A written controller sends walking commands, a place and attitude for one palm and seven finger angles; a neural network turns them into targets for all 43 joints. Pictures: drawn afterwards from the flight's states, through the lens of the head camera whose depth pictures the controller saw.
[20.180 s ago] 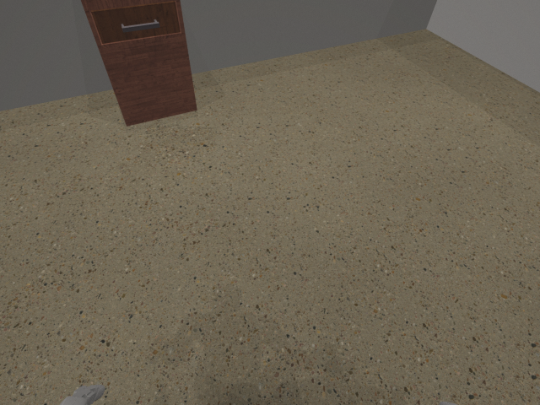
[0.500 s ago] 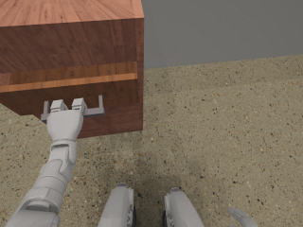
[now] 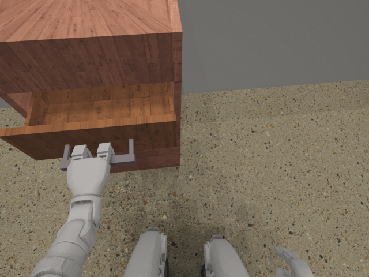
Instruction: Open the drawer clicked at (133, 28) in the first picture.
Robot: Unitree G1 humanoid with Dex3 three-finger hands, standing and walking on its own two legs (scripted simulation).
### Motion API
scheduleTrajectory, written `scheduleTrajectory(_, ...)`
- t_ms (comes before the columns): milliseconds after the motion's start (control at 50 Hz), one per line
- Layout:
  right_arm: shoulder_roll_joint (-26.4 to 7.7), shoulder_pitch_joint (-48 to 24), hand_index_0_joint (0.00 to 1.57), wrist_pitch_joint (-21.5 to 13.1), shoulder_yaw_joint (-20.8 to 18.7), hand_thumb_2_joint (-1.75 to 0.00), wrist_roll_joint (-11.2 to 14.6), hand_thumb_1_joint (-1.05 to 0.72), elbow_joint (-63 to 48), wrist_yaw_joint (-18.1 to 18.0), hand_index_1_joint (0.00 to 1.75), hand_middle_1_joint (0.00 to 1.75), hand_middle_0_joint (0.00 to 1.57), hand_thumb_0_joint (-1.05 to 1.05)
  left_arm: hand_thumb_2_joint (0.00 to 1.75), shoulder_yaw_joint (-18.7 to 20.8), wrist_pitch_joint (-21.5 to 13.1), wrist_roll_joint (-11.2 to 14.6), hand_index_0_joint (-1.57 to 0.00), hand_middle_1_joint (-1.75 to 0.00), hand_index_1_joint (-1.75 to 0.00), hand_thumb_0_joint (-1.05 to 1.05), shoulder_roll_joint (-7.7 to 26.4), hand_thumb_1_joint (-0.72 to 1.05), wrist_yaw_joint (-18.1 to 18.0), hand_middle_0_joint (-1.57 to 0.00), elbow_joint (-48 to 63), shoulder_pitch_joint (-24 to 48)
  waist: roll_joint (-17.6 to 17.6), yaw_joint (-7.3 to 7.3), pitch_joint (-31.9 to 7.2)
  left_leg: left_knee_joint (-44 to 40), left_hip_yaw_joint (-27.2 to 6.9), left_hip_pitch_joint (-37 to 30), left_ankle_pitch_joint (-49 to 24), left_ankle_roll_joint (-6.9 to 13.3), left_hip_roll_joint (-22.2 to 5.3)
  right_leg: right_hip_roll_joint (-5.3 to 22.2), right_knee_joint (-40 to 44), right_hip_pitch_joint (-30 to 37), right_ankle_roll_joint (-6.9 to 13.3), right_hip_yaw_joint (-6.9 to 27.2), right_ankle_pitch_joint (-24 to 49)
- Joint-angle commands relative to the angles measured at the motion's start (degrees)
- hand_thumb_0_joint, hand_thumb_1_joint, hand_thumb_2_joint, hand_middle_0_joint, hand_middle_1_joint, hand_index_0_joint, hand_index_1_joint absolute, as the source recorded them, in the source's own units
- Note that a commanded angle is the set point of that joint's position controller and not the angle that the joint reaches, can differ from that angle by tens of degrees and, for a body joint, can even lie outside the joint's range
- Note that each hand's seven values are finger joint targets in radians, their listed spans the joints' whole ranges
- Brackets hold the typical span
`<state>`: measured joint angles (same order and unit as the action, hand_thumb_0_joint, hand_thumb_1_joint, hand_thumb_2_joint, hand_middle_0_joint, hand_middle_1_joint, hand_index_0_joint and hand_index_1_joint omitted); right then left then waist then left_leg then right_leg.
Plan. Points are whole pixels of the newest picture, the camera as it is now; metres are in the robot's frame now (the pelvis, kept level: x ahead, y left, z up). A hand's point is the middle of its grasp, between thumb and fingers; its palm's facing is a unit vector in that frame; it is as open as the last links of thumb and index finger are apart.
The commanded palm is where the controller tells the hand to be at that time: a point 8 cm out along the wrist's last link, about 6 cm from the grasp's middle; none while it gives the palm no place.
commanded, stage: pull the drawer open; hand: left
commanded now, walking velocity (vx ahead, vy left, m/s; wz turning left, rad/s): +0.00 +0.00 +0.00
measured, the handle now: (99, 154) +0.39 +0.23 -0.07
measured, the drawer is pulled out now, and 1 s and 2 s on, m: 0.11 0.21 0.29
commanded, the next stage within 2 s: none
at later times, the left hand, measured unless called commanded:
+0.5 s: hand (97, 201) +0.28 +0.22 -0.09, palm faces -0.05 -0.07 -1.00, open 5.6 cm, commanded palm +0.25 +0.21 -0.04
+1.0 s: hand (96, 223) +0.23 +0.21 -0.09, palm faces -0.08 -0.09 -0.99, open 5.7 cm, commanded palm +0.20 +0.21 -0.04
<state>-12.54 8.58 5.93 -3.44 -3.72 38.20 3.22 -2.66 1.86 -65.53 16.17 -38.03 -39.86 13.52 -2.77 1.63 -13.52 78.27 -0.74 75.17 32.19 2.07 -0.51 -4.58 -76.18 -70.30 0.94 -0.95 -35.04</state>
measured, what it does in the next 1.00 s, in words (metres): stands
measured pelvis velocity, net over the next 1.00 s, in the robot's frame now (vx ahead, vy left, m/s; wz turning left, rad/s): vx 0.00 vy -0.01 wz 0.01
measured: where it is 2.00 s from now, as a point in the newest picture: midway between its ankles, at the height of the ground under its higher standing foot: outside the picture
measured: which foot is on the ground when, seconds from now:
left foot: down 0.00-1.00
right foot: down 0.00-1.00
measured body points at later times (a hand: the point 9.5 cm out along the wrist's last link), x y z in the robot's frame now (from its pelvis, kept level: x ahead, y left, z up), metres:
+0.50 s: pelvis +0.00 +0.00 +0.00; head +0.13 +0.00 +0.43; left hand +0.28 +0.22 -0.04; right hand +0.18 -0.25 -0.13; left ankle +0.03 +0.10 -0.60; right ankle +0.00 -0.12 -0.60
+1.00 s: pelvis +0.00 -0.01 -0.01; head +0.12 +0.00 +0.43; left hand +0.23 +0.21 -0.04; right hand +0.21 -0.23 -0.13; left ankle +0.03 +0.10 -0.60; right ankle +0.00 -0.12 -0.60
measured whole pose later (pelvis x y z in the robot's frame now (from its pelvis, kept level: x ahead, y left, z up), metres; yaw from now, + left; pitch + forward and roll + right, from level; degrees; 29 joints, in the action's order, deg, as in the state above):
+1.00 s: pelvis +0.00 -0.01 -0.01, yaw +1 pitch +28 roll -2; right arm -12.2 4.1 5.2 -1.9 -4.4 33.2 2.1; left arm -5.5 0.7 -67.2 13.5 -38.7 -18.9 -11.2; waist -2.3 -1.1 -14.3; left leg 80.5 -0.6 74.4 33.9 1.6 -0.3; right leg -4.4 -79.3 -69.9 1.6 -0.9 -37.1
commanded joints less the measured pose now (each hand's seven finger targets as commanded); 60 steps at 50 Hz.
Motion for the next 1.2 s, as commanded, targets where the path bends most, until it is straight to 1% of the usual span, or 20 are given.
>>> scheduleTrajectory(0,-8.7,2.1,0.20,-1.6,-2.6,-0.90,-0.2,-0.90,-5.5,-0.7,0.30,0.30,0.20,0.00,0.90,3.4,-0.7,0.0,-0.40,-1.35,-1.35,0.00,7.3,0.90,-3.3,-0.40,10.5,1.5,-1.1,-2.05,-24.3,-8.4,-1.5,-25.9,-22.6,-0.2,0.4,0.3,8.6,8.9,2.5,-1.5,23.0)
scheduleTrajectory(20,-8.6,1.8,0.20,-1.5,-2.6,-0.90,-0.2,-0.90,-5.6,-0.7,0.30,0.30,0.20,0.00,0.90,2.2,-0.8,-0.2,-0.40,-1.35,-1.35,0.00,6.1,0.90,-3.3,-0.40,11.0,1.9,-0.9,-1.44,-24.6,-8.2,-1.5,-26.2,-22.3,-0.1,0.4,0.4,8.5,8.3,2.4,-1.6,22.6)
scheduleTrajectory(120,-8.4,0.9,0.20,-1.6,-2.6,-0.90,-0.2,-0.90,-6.5,-0.7,0.30,0.30,0.20,0.00,0.90,2.4,-0.7,-0.2,-0.40,-1.35,-1.35,0.00,6.0,0.90,-3.6,-0.40,13.6,-2.6,-0.9,-2.35,-24.8,-8.1,-1.3,-26.2,-22.7,-0.1,0.6,0.4,8.2,9.1,2.5,-1.4,23.5)
scheduleTrajectory(160,-8.2,0.5,0.20,-1.6,-2.5,-0.90,-0.1,-0.90,-6.7,-0.8,0.30,0.30,0.20,0.00,0.90,2.3,-0.6,0.1,-0.40,-1.35,-1.35,0.00,5.7,0.90,-3.5,-0.40,14.0,-3.9,1.0,-2.09,-24.0,-7.8,-1.0,-24.7,-21.5,0.2,0.8,0.5,8.6,10.2,2.3,-1.1,23.8)
scheduleTrajectory(220,-8.2,-0.2,0.20,-1.7,-2.5,-0.90,-0.2,-0.90,-7.2,-0.9,0.30,0.30,0.20,0.00,0.90,3.0,-0.6,-0.3,-0.40,-1.35,-1.35,0.00,6.3,0.90,-3.6,-0.40,16.4,-6.9,-0.9,-3.13,-25.8,-7.5,-0.9,-25.8,-23.4,0.1,0.8,0.6,7.7,10.5,2.5,-1.0,25.4)
scheduleTrajectory(280,-8.0,-0.9,0.20,-1.6,-2.4,-0.90,-0.2,-0.90,-7.8,-1.0,0.30,0.30,0.20,0.00,0.90,1.4,-0.3,-0.4,-0.40,-1.35,-1.35,0.00,4.5,0.90,-3.7,-0.40,17.5,-8.5,0.2,-2.55,-23.7,-7.7,-1.0,-25.4,-21.7,0.2,0.8,0.5,8.4,9.9,2.4,-1.0,23.9)
scheduleTrajectory(300,-8.1,-1.1,0.20,-1.8,-2.4,-0.90,-0.3,-0.90,-7.9,-1.0,0.30,0.30,0.20,0.00,0.90,2.4,-0.3,-0.3,-0.40,-1.35,-1.35,0.00,5.5,0.90,-3.8,-0.40,18.5,-9.2,-1.2,-3.25,-24.0,-8.0,-1.2,-25.6,-22.6,0.1,0.7,0.6,8.2,9.9,2.7,-1.2,24.2)
scheduleTrajectory(360,-8.1,-1.7,0.20,-1.7,-2.2,-0.90,-0.2,-0.90,-8.2,-1.2,0.30,0.30,0.20,0.00,0.90,2.1,0.0,-0.2,-0.40,-1.35,-1.35,0.00,5.2,0.90,-3.6,-0.40,18.4,-10.4,0.9,-2.69,-22.7,-7.4,-0.8,-24.1,-21.0,0.4,0.9,0.7,8.4,10.1,2.4,-0.8,24.1)
scheduleTrajectory(400,-8.0,-2.1,0.20,-1.9,-2.2,-0.90,-0.4,-0.90,-8.6,-1.3,0.30,0.30,0.20,0.00,0.90,3.1,-0.2,-0.4,-0.40,-1.35,-1.35,0.00,6.0,0.90,-3.7,-0.40,19.8,-12.4,-0.2,-3.56,-23.5,-7.4,-0.9,-24.4,-21.9,0.3,0.9,0.7,7.9,10.3,2.7,-0.8,24.6)
scheduleTrajectory(480,-7.8,-2.8,0.20,-1.9,-2.1,-0.90,-0.3,-0.90,-9.2,-1.3,0.30,0.30,0.20,0.00,0.90,1.0,0.2,-0.3,-0.40,-1.35,-1.35,0.00,3.9,0.90,-3.5,-0.40,21.3,-15.1,0.5,-3.21,-23.2,-7.4,-0.9,-25.0,-21.2,0.4,0.9,0.8,8.1,10.0,2.5,-1.0,23.9)
scheduleTrajectory(500,-7.9,-2.9,0.20,-2.0,-2.1,-0.90,-0.4,-0.90,-9.5,-1.4,0.30,0.30,0.20,0.00,0.90,3.2,0.2,-0.4,-0.40,-1.35,-1.35,0.00,5.7,0.90,-3.6,-0.40,21.9,-16.8,0.4,-4.24,-23.4,-7.4,-1.0,-25.0,-22.5,0.2,0.8,0.7,7.6,10.5,2.8,-0.9,24.9)
scheduleTrajectory(560,-7.7,-3.5,0.20,-1.8,-1.8,-0.90,-0.4,-0.90,-10.0,-1.4,0.30,0.30,0.20,0.00,0.90,1.0,0.4,-0.4,-0.40,-1.35,-1.35,0.00,3.8,0.90,-3.4,-0.40,23.3,-18.0,0.7,-3.52,-23.2,-7.3,-0.9,-24.9,-21.4,0.4,0.9,0.9,7.9,10.1,2.5,-0.8,24.5)
scheduleTrajectory(600,-7.7,-3.7,0.20,-2.1,-1.7,-0.90,-0.5,-0.90,-10.6,-1.5,0.30,0.30,0.20,0.00,0.90,2.7,0.3,-0.5,-0.40,-1.35,-1.35,0.00,5.2,0.90,-3.5,-0.40,23.9,-21.6,0.7,-4.52,-22.8,-7.3,-1.1,-24.8,-22.7,0.2,0.9,0.7,7.4,10.8,2.9,-0.7,25.7)
scheduleTrajectory(640,-7.5,-4.0,0.20,-2.0,-1.6,-0.90,-0.5,-0.90,-11.0,-1.4,0.30,0.30,0.20,0.00,0.90,1.0,0.4,-0.5,-0.40,-1.35,-1.35,0.00,3.5,0.90,-3.4,-0.40,24.8,-22.5,0.6,-4.07,-22.1,-7.4,-1.1,-24.8,-21.9,0.2,0.9,0.8,7.5,10.2,2.8,-1.0,24.6)
scheduleTrajectory(700,-7.4,-4.6,0.20,-2.3,-1.5,-0.90,-0.6,-0.90,-11.2,-1.5,0.30,0.30,0.20,0.00,0.90,2.2,0.1,-0.5,-0.40,-1.35,-1.35,0.00,4.7,0.90,-3.5,-0.40,26.3,-24.1,-0.1,-4.75,-22.2,-7.3,-1.3,-24.9,-22.3,0.2,0.9,0.7,7.3,9.9,3.1,-0.8,24.8)
scheduleTrajectory(860,-7.0,-5.6,0.20,-2.6,-1.0,-0.90,-0.9,-0.90,-11.8,-1.7,0.30,0.30,0.20,0.00,0.90,1.6,-0.6,-1.0,-0.40,-1.35,-1.35,0.00,3.9,0.90,-3.5,-0.40,28.1,-28.9,1.2,-4.53,-21.2,-6.6,-1.1,-24.0,-20.7,0.2,1.1,0.9,6.9,9.1,3.0,-0.4,24.3)
scheduleTrajectory(900,-6.9,-5.7,0.20,-2.9,-0.8,-0.90,-0.9,-0.90,-12.4,-1.8,0.30,0.30,0.20,0.00,0.90,2.4,-0.8,-0.7,-0.40,-1.35,-1.35,0.00,4.4,0.90,-3.5,-0.40,28.5,-31.6,0.9,-5.26,-21.4,-6.5,-1.2,-23.4,-21.0,0.2,1.2,0.9,6.6,9.7,3.2,-0.4,24.6)
scheduleTrajectory(980,-6.8,-6.2,0.20,-2.9,-0.7,-0.90,-1.0,-0.90,-12.9,-1.7,0.30,0.30,0.20,0.00,0.90,0.8,-1.1,-0.9,-0.40,-1.35,-1.35,0.00,3.0,0.90,-3.2,-0.40,29.6,-33.3,1.6,-4.76,-20.5,-6.4,-1.2,-23.5,-19.8,0.2,1.2,0.9,6.6,8.7,3.1,-0.5,23.2)
scheduleTrajectory(1120,-6.5,-7.0,0.20,-3.2,-0.1,-0.90,-1.1,-0.90,-13.8,-1.8,0.30,0.30,0.20,0.00,0.90,1.1,-2.5,-1.0,-0.40,-1.35,-1.35,0.00,3.4,0.90,-3.0,-0.40,31.8,-37.8,0.6,-5.73,-20.9,-6.1,-1.5,-23.4,-19.9,0.1,1.2,0.8,5.6,7.8,3.4,-0.4,22.6)
scheduleTrajectory(1180,-6.5,-7.1,0.20,-3.2,-0.1,-0.90,-1.2,-0.90,-14.3,-1.8,0.30,0.30,0.20,0.00,0.90,-0.4,-2.8,-1.0,-0.40,-1.35,-1.35,0.00,2.3,0.90,-2.6,-0.40,33.1,-38.3,1.3,-5.14,-19.9,-5.9,-1.6,-23.2,-18.9,0.3,1.3,0.9,6.1,7.2,3.4,-0.4,21.6)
